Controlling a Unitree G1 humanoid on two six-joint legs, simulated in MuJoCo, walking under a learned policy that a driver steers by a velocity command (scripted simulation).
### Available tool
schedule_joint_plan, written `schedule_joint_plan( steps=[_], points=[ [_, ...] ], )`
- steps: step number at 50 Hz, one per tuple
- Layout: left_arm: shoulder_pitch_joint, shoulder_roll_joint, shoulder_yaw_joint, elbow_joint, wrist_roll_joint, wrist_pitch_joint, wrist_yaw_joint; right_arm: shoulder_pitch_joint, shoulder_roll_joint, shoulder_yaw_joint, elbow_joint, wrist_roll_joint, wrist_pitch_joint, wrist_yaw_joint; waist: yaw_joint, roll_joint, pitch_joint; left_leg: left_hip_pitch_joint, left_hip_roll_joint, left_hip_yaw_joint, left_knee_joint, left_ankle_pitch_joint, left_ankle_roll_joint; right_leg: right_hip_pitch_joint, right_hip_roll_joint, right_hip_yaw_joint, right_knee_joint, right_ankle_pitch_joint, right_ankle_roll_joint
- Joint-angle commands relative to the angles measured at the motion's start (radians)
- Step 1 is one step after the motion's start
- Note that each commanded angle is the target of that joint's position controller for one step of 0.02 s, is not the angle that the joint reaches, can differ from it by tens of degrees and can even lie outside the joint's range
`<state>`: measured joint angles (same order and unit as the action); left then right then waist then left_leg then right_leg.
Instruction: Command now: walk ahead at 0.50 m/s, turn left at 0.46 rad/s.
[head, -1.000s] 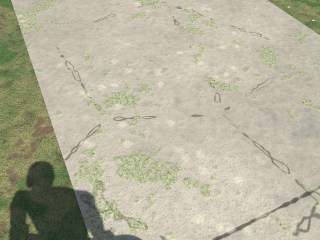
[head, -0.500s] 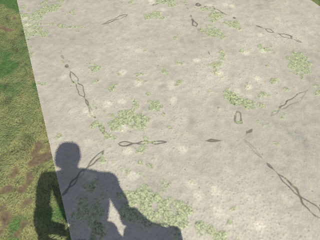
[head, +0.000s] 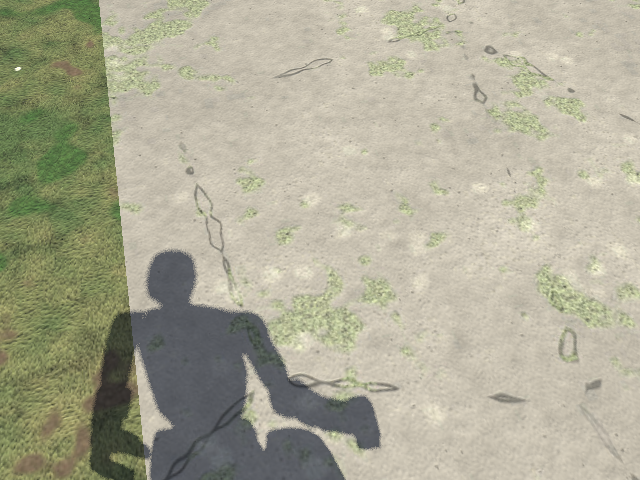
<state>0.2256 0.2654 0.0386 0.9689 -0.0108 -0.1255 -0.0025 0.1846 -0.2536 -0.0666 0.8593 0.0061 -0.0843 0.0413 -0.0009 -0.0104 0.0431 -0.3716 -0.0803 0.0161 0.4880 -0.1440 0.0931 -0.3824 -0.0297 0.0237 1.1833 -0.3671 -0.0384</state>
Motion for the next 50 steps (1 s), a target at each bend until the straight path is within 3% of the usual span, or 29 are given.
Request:
schedule_joint_plan(
  steps=[1, 5, 9, 13, 16, 18, 19, 20, 21, 22, 23, 24, 25, 26, 28, 31, 36, 40, 42, 43, 44, 45, 46, 47, 48, 49, 50],
  points=[
    [-0.011, 0.122, 0.035, -0.084, 0.01, -0.01, 0.01, 0.018, -0.111, -0.022, -0.073, -0.01, -0.016, -0.007, 0.017, 0.03, -0.114, 0.27, 0.275, -0.402, -0.267, 0.189, 0.19, -0.232, -0.088, 0.073, -0.063, 0.07, 0.004],
    [-0.119, 0.09, 0.036, -0.136, 0.028, 0.018, 0.021, 0.097, -0.163, -0.037, -0.066, 0.007, -0.012, -0.037, 0.002, 0.043, -0.051, 0.184, 0.24, -0.321, -0.306, 0.216, 0.187, -0.27, -0.066, 0.043, -0.302, 0.217, 0.066],
    [-0.261, 0.063, 0.027, -0.187, 0.019, 0.01, 0.011, 0.155, -0.164, -0.038, -0.058, 0.01, 0.0, -0.055, -0.046, 0.081, -0.028, 0.131, 0.176, -0.268, -0.292, 0.131, 0.121, -0.191, -0.007, 0.03, -0.575, 0.456, 0.072],
    [-0.346, 0.079, 0.025, -0.238, 0.007, 0.0, -0.001, 0.208, -0.159, -0.039, -0.038, 0.018, 0.009, -0.055, -0.074, 0.099, -0.021, 0.2, 0.199, -0.333, -0.238, 0.098, 0.101, -0.155, 0.02, 0.046, -0.685, 0.473, 0.062],
    [-0.342, 0.114, 0.033, -0.254, 0.003, -0.017, -0.014, 0.209, -0.165, -0.044, -0.044, 0.016, 0.023, -0.067, -0.056, 0.113, -0.028, 0.292, 0.233, -0.412, -0.149, 0.127, 0.096, -0.122, 0.028, 0.06, -0.742, 0.367, 0.045],
    [-0.215, 0.15, 0.05, -0.225, 0.004, -0.029, -0.011, 0.179, -0.155, -0.042, -0.065, 0.012, 0.032, -0.069, 0.011, 0.137, -0.084, 0.288, 0.2, -0.419, -0.042, 0.245, 0.072, 0.06, 0.037, 0.034, -0.791, 0.324, 0.007],
    [-0.071, 0.189, 0.066, -0.2, 0.019, -0.033, -0.005, 0.15, -0.119, -0.027, -0.089, 0.005, 0.029, -0.063, 0.08, 0.114, -0.199, 0.204, 0.146, -0.375, 0.14, 0.259, 0.042, 0.3, -0.045, 0.091, -0.753, 0.331, -0.045],
    [0.09, 0.259, 0.086, -0.186, 0.03, -0.027, 0.004, 0.197, -0.071, -0.013, -0.112, 0.005, 0.022, -0.061, 0.108, -0.041, -0.352, -0.065, 0.028, -0.254, 0.455, 0.039, -0.026, 0.662, -0.246, 0.343, -0.729, 0.273, -0.141],
    [0.13, 0.263, 0.088, -0.161, 0.015, -0.007, -0.004, 0.318, -0.048, 0.003, -0.128, 0.024, 0.013, -0.058, 0.057, -0.337, -0.435, -0.331, -0.016, -0.195, 0.68, -0.477, -0.056, 0.833, -0.405, 0.714, -0.825, 0.093, -0.236],
    [0.09, 0.165, 0.065, -0.183, 0.0, -0.001, -0.003, 0.277, -0.15, -0.018, -0.11, 0.037, 0.016, -0.061, 0.073, -0.204, -0.315, -0.42, 0.068, -0.216, 0.789, -0.424, -0.06, 0.737, -0.381, 0.678, -0.856, -0.076, -0.201],
    [0.032, 0.123, 0.053, -0.198, 0.0, 0.007, -0.001, 0.18, -0.184, -0.028, -0.128, 0.031, 0.023, -0.061, 0.082, -0.101, -0.178, -0.429, 0.103, -0.175, 0.795, -0.331, -0.064, 0.576, -0.339, 0.517, -0.885, -0.041, -0.158],
    [-0.02, 0.114, 0.047, -0.2, 0.01, 0.012, -0.002, 0.135, -0.171, -0.03, -0.141, 0.019, 0.026, -0.062, 0.059, -0.043, -0.102, -0.391, 0.139, -0.152, 0.765, -0.258, -0.067, 0.435, -0.299, 0.414, -0.919, 0.056, -0.143],
    [-0.047, 0.094, 0.041, -0.196, 0.018, 0.013, -0.003, 0.119, -0.151, -0.032, -0.149, 0.013, 0.03, -0.058, 0.036, -0.05, -0.059, -0.358, 0.168, -0.151, 0.727, -0.215, -0.066, 0.346, -0.266, 0.334, -0.949, 0.137, -0.137],
    [-0.06, 0.09, 0.039, -0.189, 0.025, 0.011, -0.003, 0.131, -0.128, -0.031, -0.155, 0.019, 0.036, -0.052, 0.015, -0.08, -0.048, -0.317, 0.192, -0.144, 0.707, -0.189, -0.064, 0.287, -0.241, 0.266, -0.978, 0.181, -0.132],
    [-0.058, 0.098, 0.045, -0.174, 0.018, 0.002, -0.006, 0.124, -0.092, -0.025, -0.174, 0.024, 0.047, -0.048, 0.007, -0.091, -0.038, -0.315, 0.21, -0.121, 0.676, -0.155, -0.071, 0.249, -0.226, 0.169, -1.021, 0.26, -0.147],
    [-0.042, 0.134, 0.058, -0.156, 0.016, -0.003, -0.003, 0.074, -0.086, -0.021, -0.212, 0.017, 0.051, -0.046, 0.008, -0.057, -0.032, -0.367, 0.222, -0.123, 0.58, -0.045, -0.089, 0.268, -0.234, 0.067, -1.044, 0.394, -0.164],
    [-0.003, 0.168, 0.063, -0.142, 0.01, 0.015, 0.004, -0.069, -0.063, -0.006, -0.262, 0.018, 0.037, -0.015, 0.06, -0.041, -0.003, -0.321, 0.198, -0.046, 0.298, 0.181, -0.078, 0.311, -0.199, -0.103, -1.038, 0.473, -0.125],
    [0.062, 0.204, 0.071, -0.121, -0.006, 0.04, 0.006, -0.173, -0.064, -0.001, -0.322, 0.021, 0.04, 0.009, 0.088, -0.041, 0.032, -0.329, 0.172, 0.007, 0.18, 0.124, -0.05, 0.428, -0.244, -0.147, -0.998, 0.53, -0.104],
    [0.059, 0.228, 0.078, -0.122, -0.014, 0.054, 0.01, -0.164, -0.088, -0.012, -0.34, 0.019, 0.043, 0.017, 0.06, -0.063, 0.014, -0.268, 0.131, 0.049, 0.148, 0.024, -0.016, 0.474, -0.257, -0.181, -0.915, 0.751, -0.085],
    [0.057, 0.245, 0.083, -0.125, -0.017, 0.061, 0.014, -0.128, -0.109, -0.023, -0.338, 0.015, 0.047, 0.017, 0.03, -0.087, -0.02, -0.195, 0.094, 0.078, 0.146, -0.032, 0.004, 0.487, -0.257, -0.2, -0.833, 0.926, -0.075],
    [0.052, 0.257, 0.087, -0.129, -0.018, 0.069, 0.019, -0.034, -0.143, -0.043, -0.32, 0.015, 0.05, 0.016, -0.029, -0.095, -0.076, -0.068, 0.05, 0.101, 0.124, -0.057, 0.032, 0.479, -0.246, -0.22, -0.69, 1.06, -0.062],
    [0.043, 0.243, 0.08, -0.134, -0.018, 0.074, 0.024, 0.136, -0.196, -0.075, -0.274, 0.017, 0.054, 0.005, -0.12, -0.068, -0.163, 0.182, 0.012, 0.098, 0.056, 0.014, 0.071, 0.38, -0.212, -0.246, -0.475, 1.035, -0.03],
    [0.07, 0.18, 0.056, -0.157, 0.015, 0.065, 0.023, 0.279, -0.285, -0.105, -0.244, 0.019, 0.065, -0.02, -0.161, 0.081, -0.261, 0.503, 0.174, -0.155, 0.056, 0.045, 0.136, 0.1, -0.164, -0.248, -0.151, 0.618, 0.014],
    [0.14, 0.062, 0.016, -0.217, 0.033, 0.031, 0.004, 0.221, -0.365, -0.104, -0.267, 0.019, 0.052, -0.018, -0.032, 0.288, -0.367, 0.766, 0.396, -0.738, -0.076, -0.143, 0.319, -0.309, 0.046, -0.098, 0.149, -0.235, 0.056],
    [0.014, 0.163, 0.035, -0.228, -0.007, -0.003, -0.01, 0.256, -0.27, -0.078, -0.281, 0.014, 0.039, -0.011, -0.124, 0.155, -0.406, 0.776, 0.411, -0.798, -0.17, -0.196, 0.302, -0.414, 0.019, 0.068, 0.222, -0.21, 0.039],
    [-0.055, 0.183, 0.041, -0.257, -0.032, -0.018, -0.016, 0.222, -0.229, -0.064, -0.269, 0.007, 0.027, -0.008, -0.115, 0.122, -0.26, 0.667, 0.381, -0.649, -0.179, -0.107, 0.26, -0.473, -0.018, 0.056, 0.186, -0.112, 0.021],
    [-0.056, 0.167, 0.036, -0.251, -0.016, -0.023, -0.009, 0.161, -0.207, -0.056, -0.274, 0.011, 0.023, -0.009, -0.067, 0.034, -0.183, 0.514, 0.335, -0.533, -0.18, -0.006, 0.228, -0.422, -0.059, 0.055, 0.1, -0.03, 0.018]
  ],
)
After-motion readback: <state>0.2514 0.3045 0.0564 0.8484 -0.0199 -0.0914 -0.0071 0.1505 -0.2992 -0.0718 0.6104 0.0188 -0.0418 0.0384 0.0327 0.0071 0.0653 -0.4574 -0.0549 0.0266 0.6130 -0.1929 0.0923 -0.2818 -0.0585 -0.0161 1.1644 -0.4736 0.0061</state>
